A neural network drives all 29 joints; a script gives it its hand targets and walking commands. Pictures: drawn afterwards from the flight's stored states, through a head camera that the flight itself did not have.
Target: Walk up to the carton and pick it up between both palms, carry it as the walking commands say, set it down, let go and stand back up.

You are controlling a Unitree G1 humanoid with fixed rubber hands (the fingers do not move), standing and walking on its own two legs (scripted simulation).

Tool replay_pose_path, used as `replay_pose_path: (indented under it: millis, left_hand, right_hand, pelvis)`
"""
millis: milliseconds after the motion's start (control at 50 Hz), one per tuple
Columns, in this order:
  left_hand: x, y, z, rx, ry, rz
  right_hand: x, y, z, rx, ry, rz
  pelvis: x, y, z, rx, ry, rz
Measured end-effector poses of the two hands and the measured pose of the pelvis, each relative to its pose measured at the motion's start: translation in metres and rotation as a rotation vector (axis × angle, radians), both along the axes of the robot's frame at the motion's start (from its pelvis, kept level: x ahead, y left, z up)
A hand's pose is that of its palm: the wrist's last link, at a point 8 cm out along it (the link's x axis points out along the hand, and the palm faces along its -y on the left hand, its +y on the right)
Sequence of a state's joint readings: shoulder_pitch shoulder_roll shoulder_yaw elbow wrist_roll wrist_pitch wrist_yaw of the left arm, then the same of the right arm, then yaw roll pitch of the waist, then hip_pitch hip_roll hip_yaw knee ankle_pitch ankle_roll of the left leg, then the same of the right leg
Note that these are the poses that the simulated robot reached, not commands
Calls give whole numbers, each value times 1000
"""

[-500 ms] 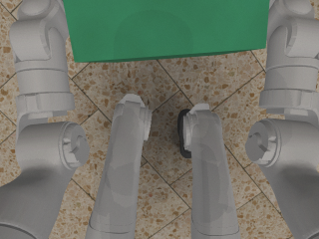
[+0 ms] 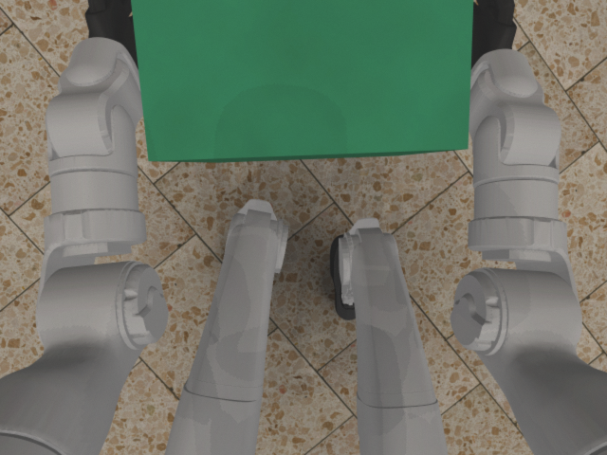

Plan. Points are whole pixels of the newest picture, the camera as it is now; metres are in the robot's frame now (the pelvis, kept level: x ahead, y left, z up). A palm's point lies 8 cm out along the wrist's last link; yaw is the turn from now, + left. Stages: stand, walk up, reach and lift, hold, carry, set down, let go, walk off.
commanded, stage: reach and lift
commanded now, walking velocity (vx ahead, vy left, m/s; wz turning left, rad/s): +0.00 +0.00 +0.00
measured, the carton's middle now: (303, 53) +0.52 +0.05 -0.13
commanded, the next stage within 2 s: none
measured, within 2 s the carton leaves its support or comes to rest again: neither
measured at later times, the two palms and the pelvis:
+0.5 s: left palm (90, 23) +0.47 +0.22 +0.00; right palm (560, 34) +0.50 -0.15 +0.01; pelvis -0.01 -0.01 +0.05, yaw +1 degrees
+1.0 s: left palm (3, 19) +0.44 +0.23 +0.07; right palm out of the picture +0.48 -0.13 +0.08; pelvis +0.04 -0.01 +0.12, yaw +1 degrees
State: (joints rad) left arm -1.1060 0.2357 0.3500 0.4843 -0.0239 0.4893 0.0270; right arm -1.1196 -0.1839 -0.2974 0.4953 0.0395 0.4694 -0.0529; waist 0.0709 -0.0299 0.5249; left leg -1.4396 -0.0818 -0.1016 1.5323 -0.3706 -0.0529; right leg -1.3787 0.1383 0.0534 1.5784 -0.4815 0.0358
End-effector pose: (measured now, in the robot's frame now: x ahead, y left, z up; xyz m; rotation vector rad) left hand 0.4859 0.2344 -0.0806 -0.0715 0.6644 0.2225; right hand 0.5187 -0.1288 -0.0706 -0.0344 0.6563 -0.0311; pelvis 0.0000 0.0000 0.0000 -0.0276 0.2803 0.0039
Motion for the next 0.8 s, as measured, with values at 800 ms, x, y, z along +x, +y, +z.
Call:
replay_pose_path:
  millis: [800]
  left_hand:
    - [-32, -23, 116, 12, 41, -24]
  right_hand:
    - [-36, -24, 109, 17, 41, -17]
  pelvis:
    - [22, -17, 101, 38, -139, -4]
